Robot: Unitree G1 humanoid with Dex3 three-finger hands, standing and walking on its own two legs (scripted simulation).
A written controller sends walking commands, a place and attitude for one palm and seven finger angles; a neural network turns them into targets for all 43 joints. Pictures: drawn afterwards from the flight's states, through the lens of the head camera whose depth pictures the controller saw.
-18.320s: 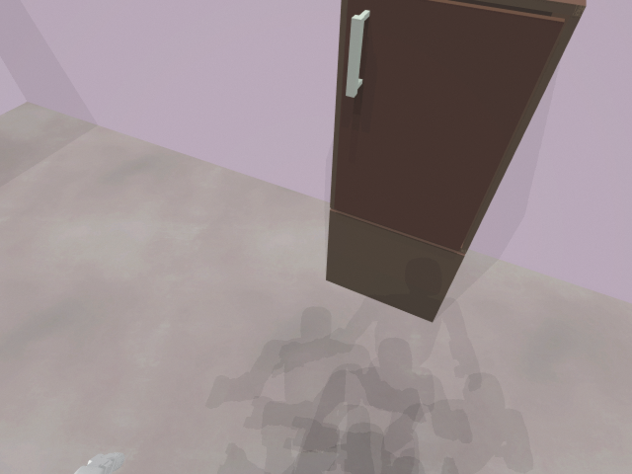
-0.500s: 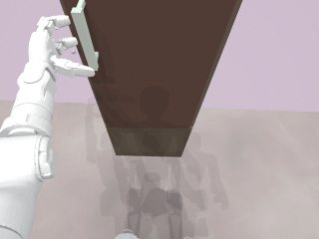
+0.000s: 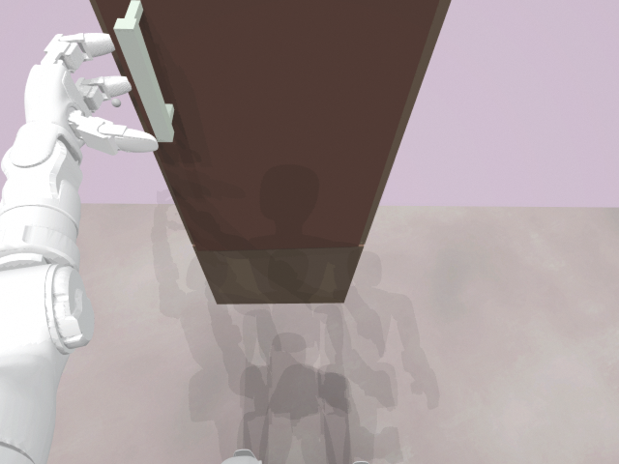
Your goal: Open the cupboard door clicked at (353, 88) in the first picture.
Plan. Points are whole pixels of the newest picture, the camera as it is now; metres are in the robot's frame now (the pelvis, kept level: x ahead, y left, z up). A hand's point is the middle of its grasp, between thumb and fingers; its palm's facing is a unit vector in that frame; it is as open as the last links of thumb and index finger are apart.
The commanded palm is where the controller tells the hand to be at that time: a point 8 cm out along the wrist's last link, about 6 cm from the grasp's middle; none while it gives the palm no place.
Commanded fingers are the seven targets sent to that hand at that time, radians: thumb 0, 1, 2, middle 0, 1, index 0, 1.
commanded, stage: move the hooked fingers beside the handle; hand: left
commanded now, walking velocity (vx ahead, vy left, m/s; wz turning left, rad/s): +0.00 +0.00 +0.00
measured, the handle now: (151, 77) +0.55 +0.17 +0.16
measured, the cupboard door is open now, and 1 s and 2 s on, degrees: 2 2 2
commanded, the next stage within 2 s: slide the fingers in behind the handle in 1.72 s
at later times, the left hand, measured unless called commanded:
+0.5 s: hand (110, 100) +0.52 +0.22 +0.16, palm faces +0.02 -1.00 +0.01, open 14.3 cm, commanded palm +0.50 +0.26 +0.16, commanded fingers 0.00 -0.50 0.30 -0.30 -1.20 -0.30 -1.20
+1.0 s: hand (88, 98) +0.51 +0.24 +0.17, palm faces -0.01 -1.00 +0.01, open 14.0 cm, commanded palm +0.49 +0.28 +0.16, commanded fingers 0.00 -0.50 0.30 -0.30 -1.20 -0.30 -1.20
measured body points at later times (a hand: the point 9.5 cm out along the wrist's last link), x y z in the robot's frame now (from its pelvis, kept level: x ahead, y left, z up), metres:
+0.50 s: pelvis +0.00 +0.00 +0.00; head +0.09 +0.01 +0.44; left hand +0.51 +0.27 +0.16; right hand -0.01 -0.27 -0.11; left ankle +0.01 +0.10 -0.71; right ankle -0.04 -0.12 -0.71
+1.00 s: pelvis +0.00 +0.00 +0.00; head +0.08 +0.02 +0.44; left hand +0.50 +0.29 +0.17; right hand -0.02 -0.27 -0.10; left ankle +0.01 +0.10 -0.71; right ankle -0.04 -0.12 -0.71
